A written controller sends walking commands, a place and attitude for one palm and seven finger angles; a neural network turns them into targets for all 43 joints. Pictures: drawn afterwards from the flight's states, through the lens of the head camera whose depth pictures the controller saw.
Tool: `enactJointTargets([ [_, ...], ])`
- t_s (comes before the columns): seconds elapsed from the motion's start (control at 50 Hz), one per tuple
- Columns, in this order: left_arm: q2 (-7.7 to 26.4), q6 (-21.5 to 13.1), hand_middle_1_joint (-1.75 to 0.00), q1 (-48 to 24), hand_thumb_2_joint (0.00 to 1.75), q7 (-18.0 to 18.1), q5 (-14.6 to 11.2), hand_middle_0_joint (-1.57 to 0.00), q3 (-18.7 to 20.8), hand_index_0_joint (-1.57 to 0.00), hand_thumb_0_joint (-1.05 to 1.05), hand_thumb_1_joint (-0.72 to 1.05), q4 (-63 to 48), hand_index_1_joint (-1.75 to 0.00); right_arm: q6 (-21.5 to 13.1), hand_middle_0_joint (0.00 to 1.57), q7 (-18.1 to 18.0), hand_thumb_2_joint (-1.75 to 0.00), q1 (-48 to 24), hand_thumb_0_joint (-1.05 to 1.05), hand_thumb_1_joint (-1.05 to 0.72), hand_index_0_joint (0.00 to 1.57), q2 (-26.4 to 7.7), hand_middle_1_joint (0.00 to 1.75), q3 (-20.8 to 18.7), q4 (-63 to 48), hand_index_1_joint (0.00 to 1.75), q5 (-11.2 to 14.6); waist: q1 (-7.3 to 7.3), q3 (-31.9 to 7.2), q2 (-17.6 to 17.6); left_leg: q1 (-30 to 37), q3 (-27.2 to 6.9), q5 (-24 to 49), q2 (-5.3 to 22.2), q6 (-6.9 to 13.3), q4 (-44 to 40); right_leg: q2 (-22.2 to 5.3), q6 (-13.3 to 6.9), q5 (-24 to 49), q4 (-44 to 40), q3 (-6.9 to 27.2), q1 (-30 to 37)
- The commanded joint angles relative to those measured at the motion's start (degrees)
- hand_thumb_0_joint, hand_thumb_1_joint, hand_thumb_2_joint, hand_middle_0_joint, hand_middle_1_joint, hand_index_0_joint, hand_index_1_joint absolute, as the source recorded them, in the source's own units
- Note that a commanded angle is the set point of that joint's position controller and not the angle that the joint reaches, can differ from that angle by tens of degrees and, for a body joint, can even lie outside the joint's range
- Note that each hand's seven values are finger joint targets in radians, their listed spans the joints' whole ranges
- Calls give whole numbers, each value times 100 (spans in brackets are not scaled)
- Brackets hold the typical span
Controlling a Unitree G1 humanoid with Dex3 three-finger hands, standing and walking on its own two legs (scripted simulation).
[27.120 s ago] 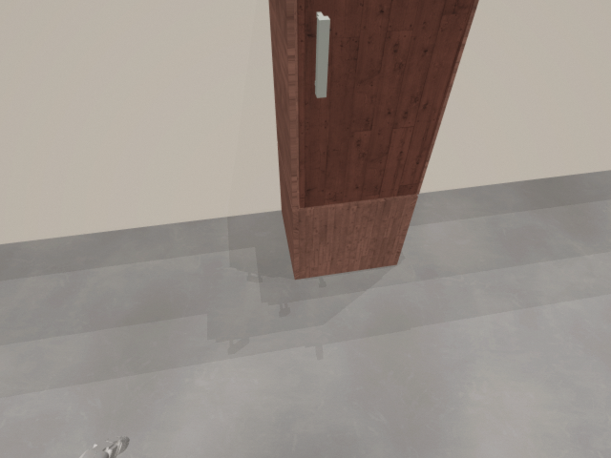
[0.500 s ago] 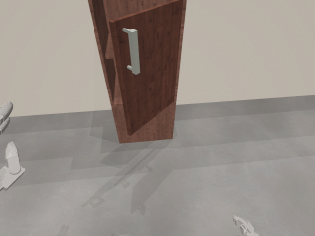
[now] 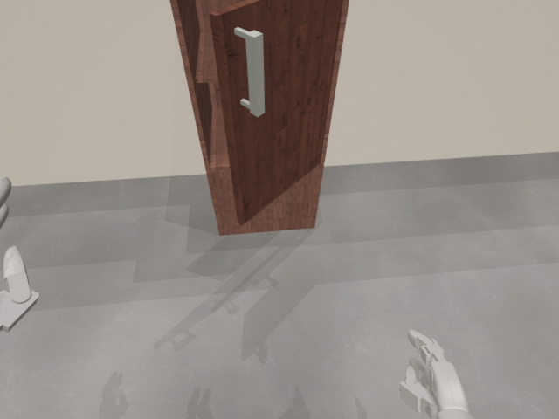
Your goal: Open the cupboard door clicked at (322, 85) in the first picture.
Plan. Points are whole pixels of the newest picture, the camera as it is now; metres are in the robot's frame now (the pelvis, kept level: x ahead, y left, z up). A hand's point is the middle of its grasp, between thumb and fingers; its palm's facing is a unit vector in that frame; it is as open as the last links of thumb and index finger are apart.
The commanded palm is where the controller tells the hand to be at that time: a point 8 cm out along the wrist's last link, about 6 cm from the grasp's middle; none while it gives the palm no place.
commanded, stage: stop stepping back and stand still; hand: left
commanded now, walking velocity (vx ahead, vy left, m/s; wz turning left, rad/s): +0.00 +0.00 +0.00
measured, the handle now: (249, 73) +0.70 +0.10 +0.14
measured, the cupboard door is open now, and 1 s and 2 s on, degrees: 42 42 42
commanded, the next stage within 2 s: let the arm hang, fingers relaxed in 0.56 s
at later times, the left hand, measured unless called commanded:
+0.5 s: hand out of the picture +0.18 +0.29 +0.15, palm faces +0.40 -0.79 -0.47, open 7.4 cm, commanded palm +0.12 +0.33 +0.18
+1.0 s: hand out of the picture +0.01 +0.19 -0.17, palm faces -0.01 -0.98 -0.19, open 7.2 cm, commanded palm none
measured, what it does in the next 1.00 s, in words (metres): stands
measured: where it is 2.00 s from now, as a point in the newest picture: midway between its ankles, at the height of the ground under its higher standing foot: outside the picture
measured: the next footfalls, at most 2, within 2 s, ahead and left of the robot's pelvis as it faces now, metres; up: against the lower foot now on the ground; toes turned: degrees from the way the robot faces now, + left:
none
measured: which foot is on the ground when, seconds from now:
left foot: down 0.00-1.00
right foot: down 0.00-1.00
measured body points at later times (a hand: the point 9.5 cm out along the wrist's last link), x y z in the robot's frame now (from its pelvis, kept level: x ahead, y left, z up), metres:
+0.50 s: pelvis -0.02 +0.03 +0.00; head -0.01 +0.04 +0.45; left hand +0.15 +0.33 +0.18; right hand +0.14 -0.20 -0.08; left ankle +0.00 +0.12 -0.74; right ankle +0.01 -0.10 -0.74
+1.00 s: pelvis -0.03 +0.01 +0.00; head +0.00 +0.02 +0.44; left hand +0.01 +0.24 -0.15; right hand +0.03 -0.26 -0.14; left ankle +0.00 +0.12 -0.74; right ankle +0.01 -0.10 -0.74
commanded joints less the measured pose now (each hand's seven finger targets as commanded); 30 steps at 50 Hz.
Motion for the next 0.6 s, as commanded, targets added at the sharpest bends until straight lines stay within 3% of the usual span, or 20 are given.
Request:
enactJointTargets([
  [0.0,731,-225,-30,89,90,55,-77,-20,617,-20,0,90,-810,-30,-206,20,-78,-90,-164,0,-90,20,-775,30,-290,-723,30,-9,15,-755,83,18,-377,1199,245,153,-506,-419,107,1322,-458,629,453],
  [0.16,871,-207,-30,-388,90,99,0,-20,584,-20,0,90,-1261,-30,-288,20,-142,-90,-239,0,-90,20,-760,30,-242,-738,30,-68,65,-695,487,-37,-445,679,200,170,-810,-342,150,880,-586,542,480],
  [0.34,713,-268,-30,-237,90,116,25,-20,556,-20,0,90,-1054,-30,-326,20,-141,-90,-181,0,-90,20,-763,30,-254,-704,30,-60,71,-584,623,-325,-585,134,253,159,-1132,-233,177,470,-557,361,573],
  [0.46,734,-284,-30,-89,90,99,23,-20,599,-20,0,90,-827,-30,-316,20,-137,-90,-211,0,-90,20,-793,30,-285,-701,30,-56,65,-447,304,-478,-637,-166,244,142,-1206,-252,182,274,-686,356,504],
  [0.58,727,-309,-30,-338,90,101,47,-20,531,-20,0,90,-1017,-30,-329,20,-154,-90,-206,0,-90,20,-789,30,-290,-682,30,-59,49,-564,353,-359,-569,-17,185,145,-1046,-299,169,384,-725,437,483],
])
